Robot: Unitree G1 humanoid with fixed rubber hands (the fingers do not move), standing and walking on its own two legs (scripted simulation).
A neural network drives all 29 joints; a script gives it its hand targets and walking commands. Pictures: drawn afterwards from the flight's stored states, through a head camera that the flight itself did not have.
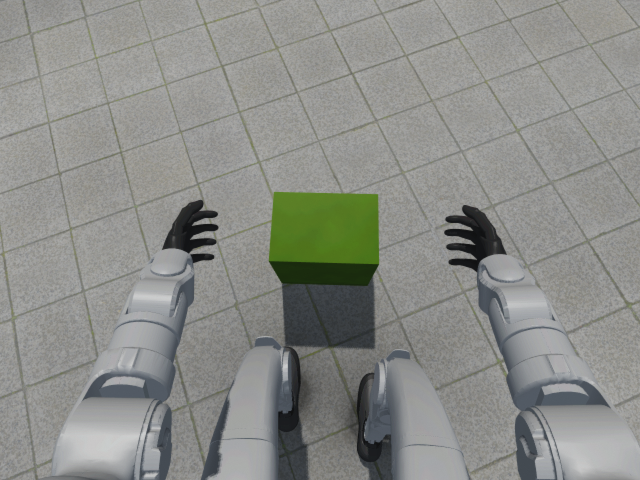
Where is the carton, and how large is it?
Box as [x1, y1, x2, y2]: [269, 192, 378, 285]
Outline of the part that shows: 274,192 269,262 281,282 367,285 378,264 377,194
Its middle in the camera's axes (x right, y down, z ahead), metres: +0.02 +0.02 +1.00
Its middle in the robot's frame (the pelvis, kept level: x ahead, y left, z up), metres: +0.52 +0.03 -0.54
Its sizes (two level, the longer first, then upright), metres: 0.242 0.166 0.261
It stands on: the floor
